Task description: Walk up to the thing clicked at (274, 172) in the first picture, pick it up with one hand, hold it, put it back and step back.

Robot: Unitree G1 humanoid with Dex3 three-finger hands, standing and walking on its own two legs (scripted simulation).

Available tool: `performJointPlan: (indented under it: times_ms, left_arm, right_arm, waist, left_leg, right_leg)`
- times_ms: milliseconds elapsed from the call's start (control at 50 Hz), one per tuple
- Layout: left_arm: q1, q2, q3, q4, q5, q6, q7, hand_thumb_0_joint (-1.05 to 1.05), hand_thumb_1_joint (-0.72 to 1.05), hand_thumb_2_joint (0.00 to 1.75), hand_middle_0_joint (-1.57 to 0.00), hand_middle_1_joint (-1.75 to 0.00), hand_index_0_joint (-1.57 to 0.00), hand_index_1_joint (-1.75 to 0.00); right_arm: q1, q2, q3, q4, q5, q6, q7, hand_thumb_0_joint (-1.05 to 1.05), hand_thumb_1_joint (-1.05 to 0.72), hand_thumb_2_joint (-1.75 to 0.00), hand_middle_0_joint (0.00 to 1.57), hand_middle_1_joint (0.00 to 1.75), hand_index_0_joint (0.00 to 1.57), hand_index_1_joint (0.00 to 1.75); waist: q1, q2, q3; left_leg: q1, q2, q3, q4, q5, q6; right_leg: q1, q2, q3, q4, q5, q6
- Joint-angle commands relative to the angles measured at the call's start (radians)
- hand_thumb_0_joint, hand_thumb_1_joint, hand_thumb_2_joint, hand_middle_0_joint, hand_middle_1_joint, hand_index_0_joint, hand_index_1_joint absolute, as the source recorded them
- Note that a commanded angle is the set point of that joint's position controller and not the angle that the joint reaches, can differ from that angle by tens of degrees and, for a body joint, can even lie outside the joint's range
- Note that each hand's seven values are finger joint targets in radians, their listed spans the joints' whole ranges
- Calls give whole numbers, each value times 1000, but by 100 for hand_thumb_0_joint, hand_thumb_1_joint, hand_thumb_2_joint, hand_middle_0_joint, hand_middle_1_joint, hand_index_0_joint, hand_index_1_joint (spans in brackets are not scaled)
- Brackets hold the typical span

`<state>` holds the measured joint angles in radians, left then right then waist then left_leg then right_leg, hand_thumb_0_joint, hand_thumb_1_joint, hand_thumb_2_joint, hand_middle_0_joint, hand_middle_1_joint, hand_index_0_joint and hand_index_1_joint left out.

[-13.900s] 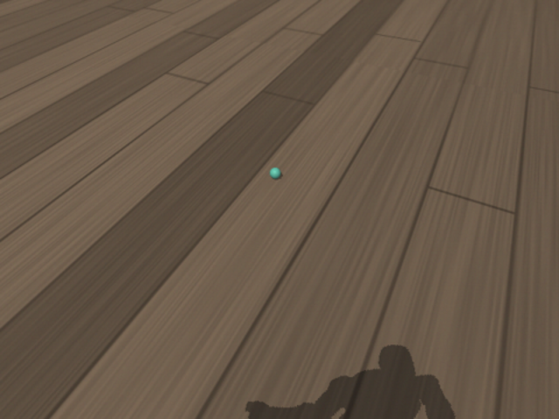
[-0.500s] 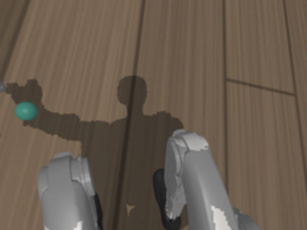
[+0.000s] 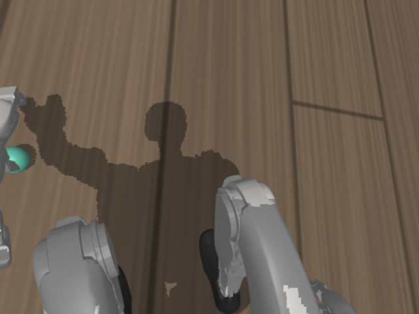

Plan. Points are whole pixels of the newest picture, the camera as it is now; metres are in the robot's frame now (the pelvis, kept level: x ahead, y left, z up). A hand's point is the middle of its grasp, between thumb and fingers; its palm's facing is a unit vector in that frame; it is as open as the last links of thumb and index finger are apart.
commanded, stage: approach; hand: left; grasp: from above
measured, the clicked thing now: (13, 159) +0.47 +0.32 -0.29
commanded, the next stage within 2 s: close in in 0.30 s
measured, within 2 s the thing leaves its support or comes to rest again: neither
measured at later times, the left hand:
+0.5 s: hand out of the picture +0.44 +0.32 -0.17, palm faces -0.46 -0.10 -0.88, open 13.9 cm
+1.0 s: hand (6, 160) +0.46 +0.31 -0.24, palm faces -0.47 -0.13 -0.87, open 14.3 cm
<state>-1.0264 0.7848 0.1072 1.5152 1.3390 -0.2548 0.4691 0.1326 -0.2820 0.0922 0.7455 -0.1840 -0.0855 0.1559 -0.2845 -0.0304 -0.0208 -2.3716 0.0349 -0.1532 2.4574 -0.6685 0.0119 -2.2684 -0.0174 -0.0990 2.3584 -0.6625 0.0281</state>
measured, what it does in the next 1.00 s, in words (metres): stands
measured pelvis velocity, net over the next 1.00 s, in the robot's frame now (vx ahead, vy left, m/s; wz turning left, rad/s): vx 0.00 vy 0.00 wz -0.03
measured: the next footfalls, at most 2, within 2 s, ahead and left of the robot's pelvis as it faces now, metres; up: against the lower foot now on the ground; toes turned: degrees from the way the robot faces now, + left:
none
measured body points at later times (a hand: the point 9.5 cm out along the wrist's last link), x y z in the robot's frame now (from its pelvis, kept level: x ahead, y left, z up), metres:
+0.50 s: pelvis +0.00 +0.00 +0.00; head +0.24 +0.09 +0.37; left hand +0.46 +0.32 -0.12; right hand +0.06 -0.28 -0.09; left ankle +0.08 +0.13 -0.28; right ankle +0.11 -0.12 -0.28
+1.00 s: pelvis +0.00 +0.00 -0.02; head +0.27 +0.09 +0.33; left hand +0.48 +0.31 -0.19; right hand +0.02 -0.26 -0.10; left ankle +0.08 +0.13 -0.28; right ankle +0.11 -0.12 -0.28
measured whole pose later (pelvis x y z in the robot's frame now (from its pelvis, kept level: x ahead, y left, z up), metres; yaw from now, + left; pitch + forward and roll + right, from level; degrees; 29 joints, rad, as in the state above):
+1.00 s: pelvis +0.00 +0.00 -0.02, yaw -2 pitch +30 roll -10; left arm -1.03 0.95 0.20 1.70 1.33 -0.24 0.53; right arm 0.15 -0.30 0.18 0.73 -0.26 -0.15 0.21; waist -0.35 -0.08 0.10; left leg -2.40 0.04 -0.19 2.54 -0.69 0.01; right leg -2.29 0.00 -0.12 2.42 -0.67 0.04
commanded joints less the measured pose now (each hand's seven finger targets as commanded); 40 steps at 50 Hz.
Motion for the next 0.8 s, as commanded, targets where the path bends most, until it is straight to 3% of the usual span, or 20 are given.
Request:
performJointPlan:
  times_ms: [0,80,120,140,160,200,240,280,300,320,340,360,380,460,540,580,600,700,740,780]
  left_arm:
    - [-291,309,57,-74,-15,81,69,0,-43,91,-20,-86,-19,-88]
    - [-204,295,42,-13,-60,133,30,0,-44,92,-19,-87,-18,-89]
    - [-159,292,39,-4,-92,139,-12,0,-45,93,-19,-87,-18,-89]
    - [-160,322,59,-45,-111,132,-26,0,-44,92,-19,-88,-18,-90]
    - [-143,411,129,-71,-115,124,-38,0,-43,93,-20,-88,-19,-90]
    - [-143,417,150,-128,-136,98,-82,0,-44,94,-20,-89,-19,-91]
    - [-217,292,59,-203,-146,52,-122,0,-47,93,-16,-92,-16,-93]
    - [-245,314,49,-277,-140,5,-134,0,-50,93,-12,-97,-13,-97]
    - [-232,353,86,-283,-137,-15,-133,0,-52,95,-12,-96,-12,-96]
    - [-241,268,20,-289,-136,-34,-138,0,-51,95,-13,-94,-12,-95]
    - [-244,259,18,-274,-133,-51,-137,0,-52,96,-13,-94,-12,-95]
    - [-283,201,-31,-293,-119,-66,-133,0,-49,96,-15,-93,-14,-94]
    - [-299,189,-36,-307,-121,-77,-119,0,-48,95,-16,-92,-14,-93]
    - [-233,222,-14,-174,-70,-72,-41,0,-53,97,-9,-96,-9,-96]
    - [-250,265,22,-84,2,-42,40,0,-54,100,-9,-95,-8,-95]
    - [-277,275,30,-64,14,-24,76,0,-55,101,-9,-94,-7,-95]
    - [-285,270,24,-15,24,-12,89,0,-55,102,-8,-94,-5,-96]
    - [-334,246,1,88,13,19,126,0,-55,102,-8,-94,-5,-97]
    - [-333,301,25,94,14,27,126,0,-55,101,-8,-96,-6,-98]
    - [-321,389,83,75,3,26,133,0,-55,103,-9,-95,-6,-98]
  right_arm:
    - [207,-272,-61,-23,6,0,-4,0,-89,-89,20,30,20,30]
    - [190,-272,-52,-37,23,-3,1,0,-89,-89,20,30,20,30]
    - [203,-274,-52,-41,28,-14,7,0,-89,-89,20,30,20,30]
    - [200,-270,-50,-37,25,-13,9,0,-89,-89,20,30,20,30]
    - [201,-290,-62,-58,25,-14,7,0,-89,-89,20,30,20,30]
    - [213,-281,-71,-57,27,-12,8,0,-89,-89,20,30,20,30]
    - [208,-264,-69,-58,18,-13,8,0,-90,-89,20,30,20,30]
    - [228,-261,-82,-27,22,-7,2,0,-90,-89,20,30,20,30]
    - [255,-284,-98,-24,17,-4,-4,0,-90,-89,20,30,20,30]
    - [255,-271,-93,-25,18,-3,-4,0,-90,-89,20,30,20,30]
    - [255,-267,-100,-10,17,1,-5,0,-90,-89,20,30,20,30]
    - [261,-256,-100,2,13,2,-4,0,-90,-89,20,30,20,30]
    - [258,-260,-100,4,14,4,-7,0,-90,-89,20,30,20,30]
    - [230,-274,-88,3,14,10,-8,0,-89,-89,20,30,20,30]
    - [214,-277,-68,2,6,13,-5,0,-89,-89,20,30,20,30]
    - [205,-276,-60,1,1,8,2,0,-89,-89,20,30,20,30]
    - [202,-277,-57,0,-6,2,8,0,-89,-90,20,30,20,30]
    - [178,-286,-32,-11,-29,-35,24,0,-89,-90,20,30,20,30]
    - [185,-298,-23,-12,-37,-54,30,0,-89,-90,20,30,20,30]
    - [179,-311,-19,-32,-41,-66,30,0,-89,-90,20,30,20,30]
  waist:
    - [23,402,-675]
    - [37,319,-659]
    - [24,248,-606]
    - [35,236,-624]
    - [37,204,-641]
    - [40,203,-652]
    - [5,250,-646]
    - [3,281,-675]
    - [-14,272,-675]
    - [-14,272,-669]
    - [-23,273,-654]
    - [-34,303,-639]
    - [-27,311,-643]
    - [9,346,-608]
    - [5,383,-608]
    - [1,388,-600]
    - [-18,378,-586]
    - [-79,350,-516]
    - [-72,351,-530]
    - [-55,346,-560]
  left_leg:
    - [573,-28,101,-283,166,7]
    - [514,-28,111,-253,186,26]
    - [438,-32,118,-235,165,40]
    - [403,-32,121,-236,163,43]
    - [390,-32,121,-227,162,47]
    - [394,-28,120,-222,165,44]
    - [417,-28,111,-212,140,32]
    - [441,-23,98,-214,118,23]
    - [452,-21,95,-204,133,21]
    - [453,-23,92,-207,111,16]
    - [465,-19,88,-204,97,13]
    - [477,-21,89,-208,83,9]
    - [508,-22,80,-226,73,5]
    - [561,-23,71,-253,112,-8]
    - [584,-27,70,-260,198,-8]
    - [576,-28,79,-253,217,-3]
    - [578,-27,71,-250,204,-2]
    - [505,-26,78,-216,123,13]
    - [499,-28,84,-203,121,15]
    - [483,-25,84,-195,108,18]
  right_leg:
    - [277,45,-77,-214,210,-67]
    - [322,55,-62,-222,237,-59]
    - [364,51,-48,-232,225,-47]
    - [415,52,-41,-243,224,-41]
    - [452,49,-37,-245,224,-36]
    - [484,43,-28,-242,218,-37]
    - [432,47,-33,-250,186,-49]
    - [420,55,-33,-255,158,-52]
    - [419,51,-47,-258,177,-46]
    - [398,52,-51,-261,151,-51]
    - [372,53,-51,-256,135,-53]
    - [352,54,-52,-261,124,-54]
    - [323,53,-71,-261,113,-56]
    - [261,52,-100,-217,148,-65]
    - [246,52,-109,-181,225,-66]
    - [249,54,-103,-179,248,-63]
    - [228,50,-108,-165,241,-62]
    - [220,54,-103,-184,187,-50]
    - [244,51,-97,-180,180,-48]
    - [286,54,-88,-187,163,-49]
